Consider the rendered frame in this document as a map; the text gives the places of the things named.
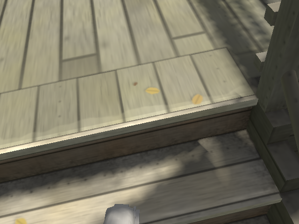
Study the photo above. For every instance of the robot left thigh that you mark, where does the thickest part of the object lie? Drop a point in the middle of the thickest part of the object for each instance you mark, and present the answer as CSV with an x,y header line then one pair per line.
x,y
122,214

